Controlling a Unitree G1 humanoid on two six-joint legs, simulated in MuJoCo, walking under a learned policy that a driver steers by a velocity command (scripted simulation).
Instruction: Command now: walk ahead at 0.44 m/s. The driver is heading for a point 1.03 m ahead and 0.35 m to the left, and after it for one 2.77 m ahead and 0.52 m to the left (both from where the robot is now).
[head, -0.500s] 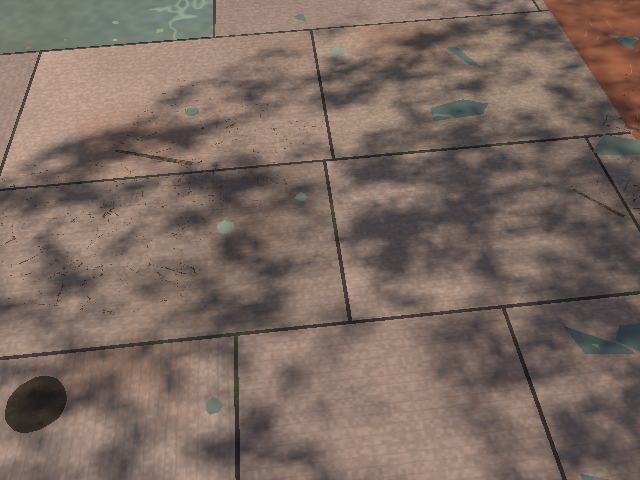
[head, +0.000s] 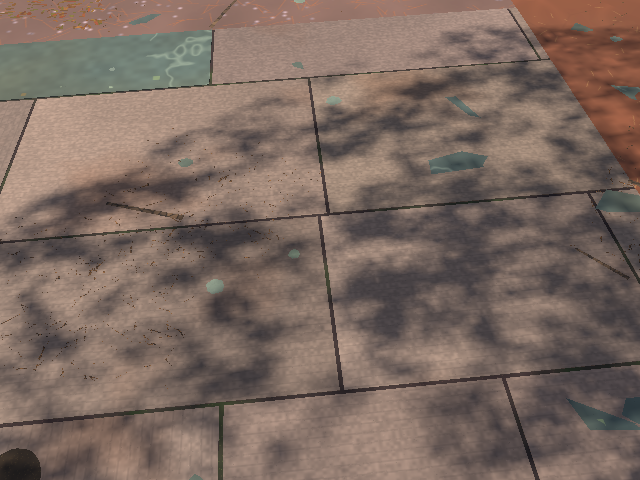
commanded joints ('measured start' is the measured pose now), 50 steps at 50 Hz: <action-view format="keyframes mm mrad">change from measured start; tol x32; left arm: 1 39 87 1 -30 8 -4 -3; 19 233 -17 -26 -2 -1 -3 13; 41 -445 69 12 -222 -15 -9 -16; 50 -22 147 42 -128 5 -18 5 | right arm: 1 -71 -58 -15 -73 -8 -15 7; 13 -403 -48 13 -213 -3 -4 49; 19 168 -252 -61 -77 -26 0 40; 50 55 -130 -11 -104 27 -7 -1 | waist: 1 3 -108 91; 14 18 -106 143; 19 -123 241 -375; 29 6 25 74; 50 86 -170 -154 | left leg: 1 -309 77 -33 -19 124 6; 13 -147 -1 13 -565 314 6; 17 419 -66 51 -563 224 89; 19 950 334 -729 -771 -78 286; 26 275 145 -211 -976 144 164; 43 555 190 -144 -868 375 123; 46 380 83 -82 -460 593 57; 48 -168 -121 -98 150 -284 -29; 50 -270 -2 -107 232 -154 -7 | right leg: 1 167 -267 283 -258 187 -137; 13 224 -294 121 -254 327 -117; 17 131 -212 38 223 746 -46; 19 -441 36 119 861 -306 30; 20 -546 -23 190 967 -285 4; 41 -540 -118 70 126 294 32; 45 -169 -43 27 50 198 -15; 47 569 -373 427 104 171 -177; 50 382 -416 495 -103 -8 -156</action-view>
